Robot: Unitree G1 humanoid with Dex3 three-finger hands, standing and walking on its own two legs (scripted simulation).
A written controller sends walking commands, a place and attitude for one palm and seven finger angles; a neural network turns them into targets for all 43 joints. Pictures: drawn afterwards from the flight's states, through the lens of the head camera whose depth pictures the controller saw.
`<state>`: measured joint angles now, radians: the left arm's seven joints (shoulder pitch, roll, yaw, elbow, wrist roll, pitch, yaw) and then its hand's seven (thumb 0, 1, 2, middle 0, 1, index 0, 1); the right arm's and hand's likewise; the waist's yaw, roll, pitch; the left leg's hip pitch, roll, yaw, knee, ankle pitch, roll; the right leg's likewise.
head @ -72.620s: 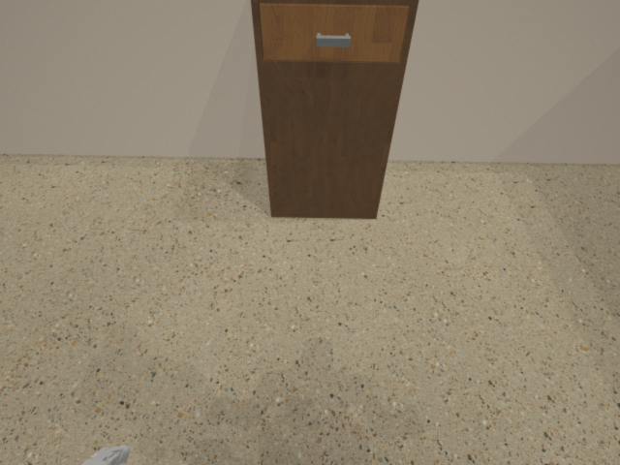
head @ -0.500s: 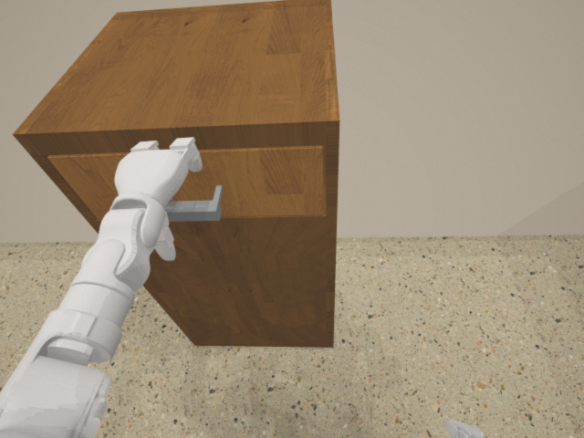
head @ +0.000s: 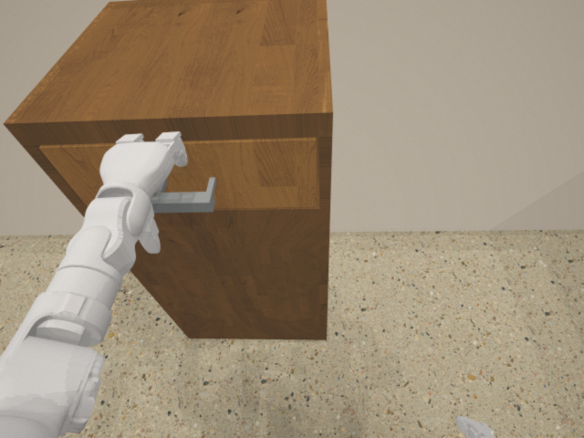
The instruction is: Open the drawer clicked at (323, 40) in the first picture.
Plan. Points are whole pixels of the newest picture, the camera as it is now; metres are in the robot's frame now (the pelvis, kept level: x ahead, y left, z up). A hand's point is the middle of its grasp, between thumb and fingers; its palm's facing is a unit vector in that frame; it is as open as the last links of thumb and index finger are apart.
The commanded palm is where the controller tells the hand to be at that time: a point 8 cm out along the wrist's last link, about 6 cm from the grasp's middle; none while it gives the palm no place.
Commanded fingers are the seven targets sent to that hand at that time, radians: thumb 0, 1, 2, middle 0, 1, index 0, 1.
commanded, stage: re-aim the fingers above the handle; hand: left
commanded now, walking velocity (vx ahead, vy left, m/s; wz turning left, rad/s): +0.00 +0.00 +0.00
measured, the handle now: (184, 192) +0.48 +0.22 +0.04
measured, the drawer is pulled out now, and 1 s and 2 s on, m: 0.00 0.00 0.00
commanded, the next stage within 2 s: lower the fingers behind the handle in 1.14 s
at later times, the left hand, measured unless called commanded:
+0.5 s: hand (159, 196) +0.42 +0.22 +0.10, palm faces -0.03 -0.03 -1.00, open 13.8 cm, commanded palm +0.40 +0.22 +0.16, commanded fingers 0.00 -0.50 0.30 -0.30 -1.20 -0.30 -1.20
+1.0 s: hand (166, 203) +0.41 +0.21 +0.09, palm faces -0.08 -0.02 -1.00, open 13.8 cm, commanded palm +0.40 +0.22 +0.16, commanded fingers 0.00 -0.50 0.30 -0.30 -1.20 -0.30 -1.20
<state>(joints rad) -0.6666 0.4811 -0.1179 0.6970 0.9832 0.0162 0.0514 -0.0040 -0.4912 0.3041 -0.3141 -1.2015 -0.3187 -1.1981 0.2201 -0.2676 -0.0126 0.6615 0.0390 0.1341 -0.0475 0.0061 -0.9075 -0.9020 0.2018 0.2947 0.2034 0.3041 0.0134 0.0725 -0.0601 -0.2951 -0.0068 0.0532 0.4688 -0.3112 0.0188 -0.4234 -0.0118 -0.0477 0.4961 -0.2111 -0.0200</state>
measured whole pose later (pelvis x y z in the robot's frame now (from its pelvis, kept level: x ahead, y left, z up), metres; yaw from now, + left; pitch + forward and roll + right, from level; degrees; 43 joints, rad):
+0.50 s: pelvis +0.01 +0.00 +0.00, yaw +0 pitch +8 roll +0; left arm -0.57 0.46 -0.13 0.56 0.95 0.01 0.04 -0.01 -0.49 0.30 -0.34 -1.22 -0.32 -1.20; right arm 0.23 -0.28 -0.03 0.67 0.04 0.15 -0.03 0.01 -0.91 -0.90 0.20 0.29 0.20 0.30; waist 0.03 0.09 -0.08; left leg -0.28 -0.01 0.05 0.47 -0.33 0.02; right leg -0.41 -0.01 -0.05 0.49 -0.23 -0.01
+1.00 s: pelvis +0.01 +0.01 +0.00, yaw +1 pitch +7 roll +0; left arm -0.60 0.45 -0.18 0.55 0.95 -0.01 -0.01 -0.01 -0.49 0.30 -0.31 -1.20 -0.32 -1.20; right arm 0.22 -0.27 -0.02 0.65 0.04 0.15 -0.04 0.01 -0.91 -0.90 0.20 0.29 0.20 0.30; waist 0.03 0.08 -0.06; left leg -0.28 -0.01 0.04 0.48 -0.33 0.02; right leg -0.40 -0.02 -0.06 0.50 -0.23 -0.01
